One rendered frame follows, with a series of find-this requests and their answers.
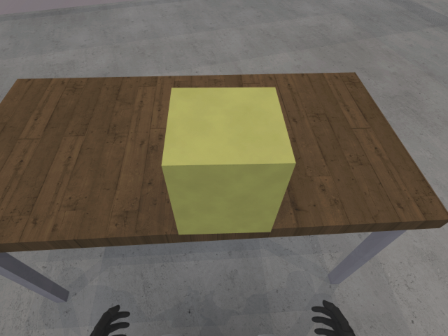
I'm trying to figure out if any table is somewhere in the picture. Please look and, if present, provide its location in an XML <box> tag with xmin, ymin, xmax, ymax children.
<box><xmin>0</xmin><ymin>72</ymin><xmax>448</xmax><ymax>303</ymax></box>

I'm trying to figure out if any carton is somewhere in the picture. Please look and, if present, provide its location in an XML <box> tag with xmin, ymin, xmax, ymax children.
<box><xmin>162</xmin><ymin>87</ymin><xmax>296</xmax><ymax>235</ymax></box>

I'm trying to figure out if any right robot hand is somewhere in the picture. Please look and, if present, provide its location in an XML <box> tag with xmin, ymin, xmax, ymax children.
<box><xmin>311</xmin><ymin>300</ymin><xmax>355</xmax><ymax>336</ymax></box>

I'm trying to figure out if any left robot hand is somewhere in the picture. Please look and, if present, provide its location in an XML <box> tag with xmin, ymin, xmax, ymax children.
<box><xmin>90</xmin><ymin>305</ymin><xmax>130</xmax><ymax>336</ymax></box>

